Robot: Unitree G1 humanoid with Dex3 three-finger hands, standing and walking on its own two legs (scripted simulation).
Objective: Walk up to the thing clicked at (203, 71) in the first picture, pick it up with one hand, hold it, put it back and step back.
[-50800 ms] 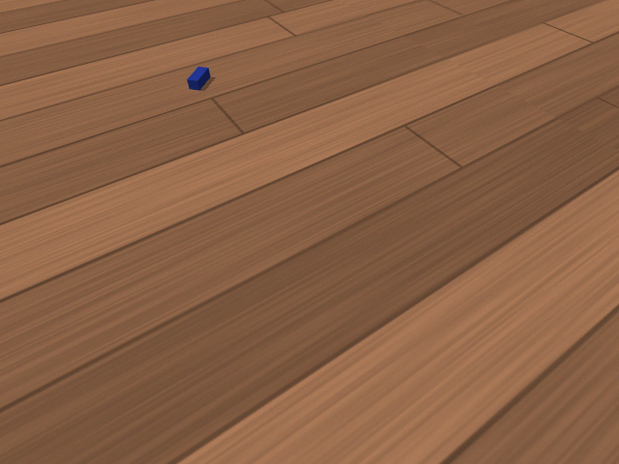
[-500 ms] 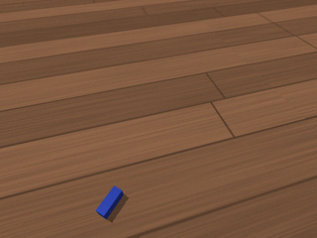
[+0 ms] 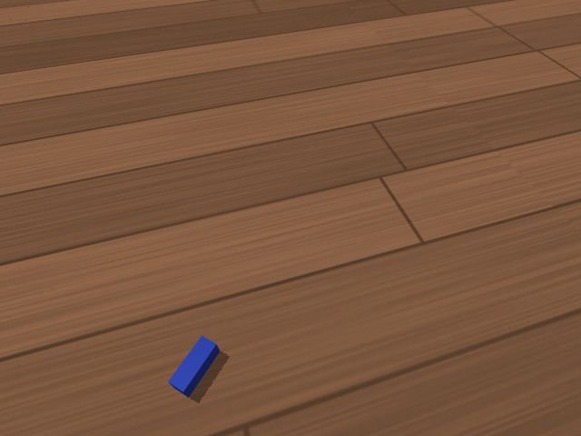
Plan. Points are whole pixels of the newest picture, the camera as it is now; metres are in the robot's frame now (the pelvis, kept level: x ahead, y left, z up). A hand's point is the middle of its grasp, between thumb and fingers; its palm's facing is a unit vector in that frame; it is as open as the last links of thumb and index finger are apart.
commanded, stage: stand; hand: left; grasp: from above
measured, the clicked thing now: (195, 365) +0.43 +0.36 -0.75
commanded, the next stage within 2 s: step back in 1.12 s
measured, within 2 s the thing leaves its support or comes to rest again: neither
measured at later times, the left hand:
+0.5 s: hand out of the picture +0.09 +0.25 -0.16, palm faces +0.02 -0.94 -0.34, open 7.4 cm
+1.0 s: hand out of the picture +0.08 +0.25 -0.16, palm faces +0.01 -0.94 -0.34, open 7.4 cm
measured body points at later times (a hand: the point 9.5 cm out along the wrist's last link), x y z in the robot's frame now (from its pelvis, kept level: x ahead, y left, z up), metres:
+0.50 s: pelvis +0.02 +0.00 +0.00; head +0.03 -0.01 +0.45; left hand +0.09 +0.30 -0.13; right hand +0.10 -0.29 -0.14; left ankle +0.02 +0.13 -0.75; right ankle -0.01 -0.13 -0.75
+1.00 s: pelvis +0.01 +0.00 +0.00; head +0.02 -0.01 +0.45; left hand +0.08 +0.30 -0.13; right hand +0.09 -0.30 -0.14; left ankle +0.02 +0.13 -0.75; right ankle -0.01 -0.13 -0.75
